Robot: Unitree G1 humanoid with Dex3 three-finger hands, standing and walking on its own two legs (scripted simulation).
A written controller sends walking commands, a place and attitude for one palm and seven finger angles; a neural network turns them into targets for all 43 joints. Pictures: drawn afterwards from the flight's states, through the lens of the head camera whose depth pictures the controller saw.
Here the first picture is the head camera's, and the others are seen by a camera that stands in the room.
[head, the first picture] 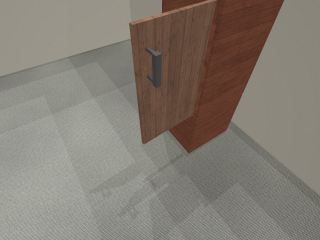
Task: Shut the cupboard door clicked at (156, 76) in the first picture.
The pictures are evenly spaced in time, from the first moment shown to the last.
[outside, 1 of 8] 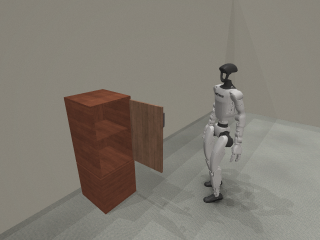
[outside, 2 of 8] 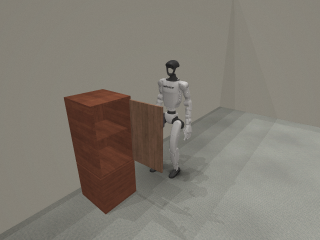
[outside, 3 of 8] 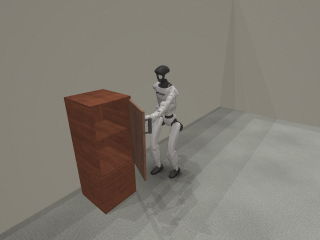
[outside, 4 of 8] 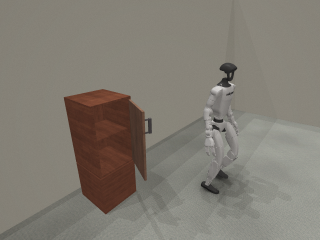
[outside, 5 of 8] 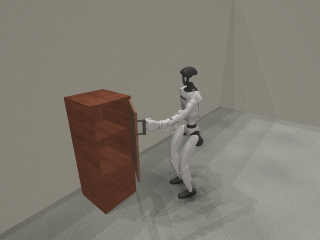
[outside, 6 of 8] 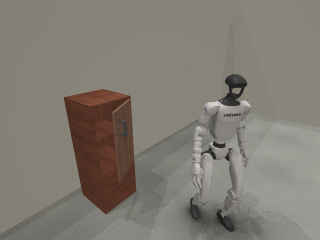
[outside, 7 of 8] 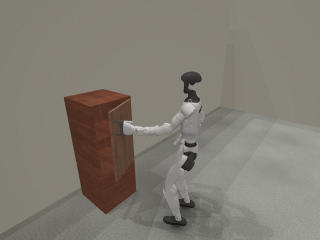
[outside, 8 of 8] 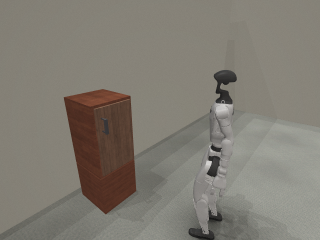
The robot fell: no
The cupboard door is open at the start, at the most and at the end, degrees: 93 93 0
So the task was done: yes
